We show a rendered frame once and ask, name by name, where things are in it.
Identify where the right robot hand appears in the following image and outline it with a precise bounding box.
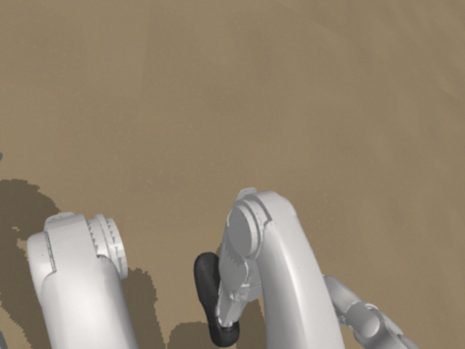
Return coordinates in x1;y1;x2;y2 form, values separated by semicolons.
323;275;362;327

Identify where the right robot arm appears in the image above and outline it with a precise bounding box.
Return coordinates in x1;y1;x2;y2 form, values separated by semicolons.
345;301;419;349

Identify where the right robot foot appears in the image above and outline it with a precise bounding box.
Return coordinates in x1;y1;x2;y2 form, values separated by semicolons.
194;252;240;348

